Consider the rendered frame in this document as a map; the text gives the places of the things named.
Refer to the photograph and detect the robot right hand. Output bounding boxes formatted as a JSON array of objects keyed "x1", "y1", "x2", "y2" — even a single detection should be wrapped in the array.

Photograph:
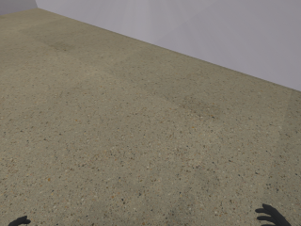
[{"x1": 255, "y1": 203, "x2": 292, "y2": 226}]

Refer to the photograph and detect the robot left hand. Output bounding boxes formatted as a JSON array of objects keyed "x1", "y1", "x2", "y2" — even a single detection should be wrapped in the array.
[{"x1": 8, "y1": 216, "x2": 31, "y2": 226}]

